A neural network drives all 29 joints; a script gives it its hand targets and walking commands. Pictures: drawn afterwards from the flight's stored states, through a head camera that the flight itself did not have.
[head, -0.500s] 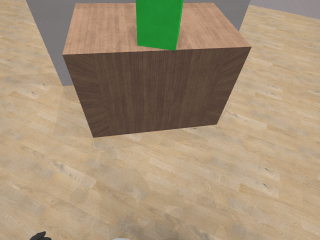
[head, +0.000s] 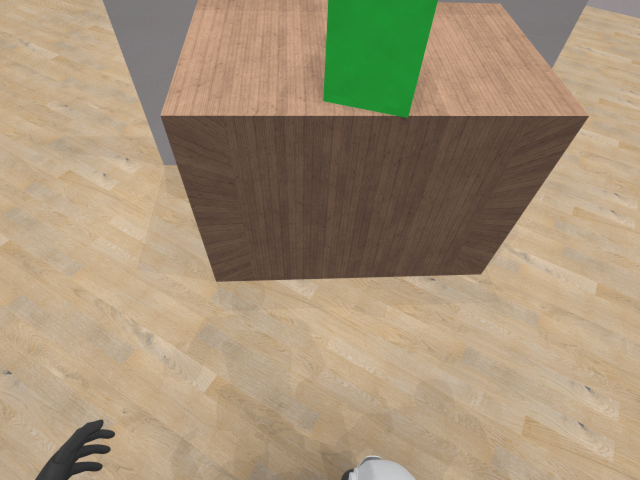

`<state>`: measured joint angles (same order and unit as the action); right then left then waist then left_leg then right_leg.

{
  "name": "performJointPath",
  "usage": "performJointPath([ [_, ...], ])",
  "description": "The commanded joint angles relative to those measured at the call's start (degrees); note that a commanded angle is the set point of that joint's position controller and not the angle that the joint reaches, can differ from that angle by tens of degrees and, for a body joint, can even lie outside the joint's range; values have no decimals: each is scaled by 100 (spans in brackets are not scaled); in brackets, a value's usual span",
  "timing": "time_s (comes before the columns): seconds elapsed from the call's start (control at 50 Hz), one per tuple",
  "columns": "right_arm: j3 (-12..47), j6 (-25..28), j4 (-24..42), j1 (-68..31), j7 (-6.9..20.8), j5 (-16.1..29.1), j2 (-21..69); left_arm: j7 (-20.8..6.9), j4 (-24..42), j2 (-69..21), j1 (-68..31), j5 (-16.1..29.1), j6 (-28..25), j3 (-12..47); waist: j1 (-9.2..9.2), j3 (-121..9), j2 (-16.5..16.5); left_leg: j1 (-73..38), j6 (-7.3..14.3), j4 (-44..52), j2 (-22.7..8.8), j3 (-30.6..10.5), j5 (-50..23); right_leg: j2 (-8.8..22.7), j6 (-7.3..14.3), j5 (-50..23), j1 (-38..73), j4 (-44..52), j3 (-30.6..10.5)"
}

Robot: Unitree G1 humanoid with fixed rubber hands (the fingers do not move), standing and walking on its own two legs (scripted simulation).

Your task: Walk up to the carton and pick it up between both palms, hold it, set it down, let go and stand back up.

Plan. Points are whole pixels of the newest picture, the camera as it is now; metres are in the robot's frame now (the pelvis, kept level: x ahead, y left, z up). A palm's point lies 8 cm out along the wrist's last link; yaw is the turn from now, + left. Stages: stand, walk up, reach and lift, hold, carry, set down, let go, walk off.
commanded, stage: walk up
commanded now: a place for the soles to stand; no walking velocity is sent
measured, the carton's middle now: (381, 33) +0.97 -0.12 +0.07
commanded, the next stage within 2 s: none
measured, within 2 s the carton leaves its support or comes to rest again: neither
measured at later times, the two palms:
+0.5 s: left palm (55, 464) +0.15 +0.34 -0.11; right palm (561, 468) +0.15 -0.29 -0.06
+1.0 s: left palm (93, 397) +0.23 +0.32 -0.10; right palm (542, 425) +0.20 -0.30 -0.08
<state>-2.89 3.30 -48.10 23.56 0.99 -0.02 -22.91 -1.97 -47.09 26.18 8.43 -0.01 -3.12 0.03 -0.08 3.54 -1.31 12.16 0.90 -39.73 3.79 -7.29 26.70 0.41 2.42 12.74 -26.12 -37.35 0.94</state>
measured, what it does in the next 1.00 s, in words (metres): walks ahead: left foot, then right foot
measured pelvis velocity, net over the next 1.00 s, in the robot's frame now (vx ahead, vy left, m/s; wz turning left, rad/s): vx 0.13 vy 0.02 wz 0.01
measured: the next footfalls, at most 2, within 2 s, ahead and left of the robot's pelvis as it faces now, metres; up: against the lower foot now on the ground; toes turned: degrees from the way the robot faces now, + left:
left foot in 0.38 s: +0.19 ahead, +0.13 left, +0.00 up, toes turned +1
right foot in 0.72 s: +0.22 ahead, -0.13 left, +0.00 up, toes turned -1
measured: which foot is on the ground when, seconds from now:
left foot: down 0.00-0.00, up 0.02-0.36, down 0.38-1.00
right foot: down 0.00-0.40, up 0.42-0.70, down 0.72-1.00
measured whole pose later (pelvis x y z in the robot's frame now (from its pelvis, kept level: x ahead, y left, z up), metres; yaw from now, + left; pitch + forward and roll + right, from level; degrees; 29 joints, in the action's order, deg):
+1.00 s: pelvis +0.13 +0.02 +0.00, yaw +1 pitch -3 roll -1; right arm -1.0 2.1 -48.1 15.6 0.3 0.0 -22.5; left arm -1.1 -47.1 23.3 10.8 0.0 0.0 0.0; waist 0.0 5.2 -1.4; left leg 17.5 0.4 -40.8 -0.9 -0.6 20.4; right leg 1.4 -0.2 17.7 -20.2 -39.2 0.5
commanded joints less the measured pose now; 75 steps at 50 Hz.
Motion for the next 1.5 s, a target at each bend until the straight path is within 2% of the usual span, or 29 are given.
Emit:
performJointPath([
  [0.0,-295,118,399,48,-172,-71,-1410,137,181,1592,877,-145,-167,-725,-301,-638,-385,2742,197,-3004,-83,-31,675,2436,1331,2416,2964,2351,-4058],
  [0.06,-309,84,239,-123,-44,-18,-1533,62,311,1331,516,-48,-202,-619,-75,637,-118,2189,215,-2523,-423,-132,-136,1735,1050,2199,1294,2550,-2651],
  [0.08,-294,77,236,2,-9,12,-1344,67,385,1375,587,-58,-227,-605,-17,580,-616,1896,161,-2258,-502,18,-346,1398,830,1982,1119,2544,-2042],
  [0.2,-347,106,227,-778,77,-65,-1205,20,535,1378,1061,-86,-199,-668,-253,427,-497,1771,-101,-954,-725,683,-120,1471,1260,1002,1445,2430,-1767],
  [0.24,-279,137,436,-1051,71,-21,-1141,-12,486,1447,1168,-128,-196,-674,-438,497,-902,1636,-86,-303,-781,748,-28,1382,1261,671,1563,2195,-1583],
  [0.32,-335,324,262,-439,-40,-13,-1002,-24,604,1178,989,-73,-24,-609,25,-350,-580,322,49,1834,-384,1195,-1178,919,861,-1283,1752,475,-682],
  [0.34,-450,369,8,323,-105,-16,-1207,-42,693,1006,883,-29,10,-524,300,-767,-367,-904,28,2167,-544,537,-1604,636,512,-1010,1249,-543,-571],
  [0.36,-611,430,-16,580,-231,-198,-1756,-19,819,412,842,46,24,-289,414,-761,869,-1697,100,2420,-1751,-1478,-1864,-117,43,191,-316,-1795,-201],
  [0.38,-690,399,106,396,-262,-150,-2102,39,716,598,898,-23,142,-338,287,-443,774,-1711,580,2457,-2549,-2773,-996,-268,2,1587,-1470,-2068,-356],
  [0.4,-693,387,111,158,-222,-15,-2258,77,527,983,910,-31,183,-404,320,-273,753,-1318,909,2353,-2723,-2626,-903,15,58,1691,-1390,-2293,-604],
  [0.46,-488,333,348,-217,-182,-85,-1502,26,406,888,891,-52,152,-474,36,-222,783,-1060,937,2189,-1850,-1251,-1577,253,45,1091,-1193,-1955,-553],
  [0.52,-480,267,374,-132,-182,-72,-1595,15,323,854,694,-97,154,-506,160,-575,968,-912,1211,1716,-1985,-992,-2729,203,-128,1175,-892,-1649,-66],
  [0.6,-429,180,460,-424,-207,-50,-1403,93,333,668,669,-63,58,-392,51,-397,1178,138,1009,1108,-1662,-328,-4106,153,-78,569,297,-548,154],
  [0.64,-386,85,500,-754,-223,-29,-1394,135,37,597,1134,-27,4,-433,-248,-639,1146,117,701,181,-1311,75,-3513,30,2,-436,1055,837,230],
  [0.66,-278,24,548,-780,-196,43,-1074,201,-126,743,1327,-100,-86,-489,-335,-912,327,576,559,-303,-1024,239,-2612,-20,-35,-1015,1873,934,258],
  [0.68,-186,-8,507,-457,-191,48,-809,236,-72,1048,1269,-149,-99,-578,-222,-1001,-180,1167,288,-906,-719,502,-1506,548,130,-1059,2357,1075,-635],
  [0.7,-102,-74,554,-346,-187,76,-514,237,99,1219,1060,-200,-106,-598,-52,-917,-1199,1958,103,-1278,-243,673,418,1729,527,-95,2412,1674,-2508],
  [0.72,-125,-173,409,-175,-241,-19,-817,226,185,1443,612,-171,-69,-567,47,-303,-452,1857,106,-1624,-484,385,655,2142,758,1301,1493,2102,-2824],
  [0.74,-240,-165,317,-416,-233,39,-1211,228,303,1540,314,-176,-26,-592,-26,-103,-772,1726,122,-1831,-484,485,796,2095,1200,1947,1028,2231,-2769],
  [0.78,-287,-107,89,-418,-205,-43,-1343,169,314,1245,147,-156,27,-530,-21,225,-933,1587,104,-1401,-651,530,386,1653,1098,2054,701,2193,-2250],
  [0.82,-182,-41,-135,-252,-147,14,-1113,125,240,1276,282,-153,40,-531,14,64,-1267,997,89,-400,-661,753,273,1331,916,1511,759,1927,-1626],
  [0.88,-254,59,-283,-28,-231,-53,-1077,124,286,1014,40,-40,156,-406,281,-649,-495,-148,101,1388,-403,760,-932,989,467,-600,751,329,-1005],
  [0.92,-318,127,65,-865,-236,-135,-1489,117,269,544,66,53,208,-222,-55,-465,778,41,533,2056,-1752,-1433,-1437,97,-97,375,149,-616,-161],
  [0.94,-307,132,100,-985,-217,-82,-1712,158,67,774,23,61,277,-358,-57,-303,607,361,822,1918,-1999,-1836,-1361,-2,-75,1083,274,-615,-188],
  [1.02,-210,116,121,-1371,-204,-79,-1363,143,3,780,171,18,146,-372,-184,-470,651,506,446,1239,-1299,-404,-2491,329,114,-403,1242,304,-266],
  [1.1,-85,45,52,-1058,-214,-7,-1082,156,46,1027,-185,-47,73,-346,76,-524,-150,383,144,768,-826,292,-1737,898,400,-866,1151,651,-844],
  [1.22,-94,48,-25,-1448,-184,-65,-1170,165,-34,741,-119,31,122,-303,-110,-985,468,199,253,1007,-1017,-126,-2110,590,202,-763,1422,438,-525],
  [1.38,-82,-38,-107,-1489,-129,-99,-1305,102,23,892,-464,-96,140,-372,1,-204,158,739,232,1430,-824,-82,263,628,212,2031,653,1314,-1037],
  [1.48,-116,-22,-94,-1643,-108,-124,-1243,100,-68,823,-254,-76,118,-303,-117,-145,121,808,235,1513,-859,-189,129,547,80,1511,830,1217,-836],
])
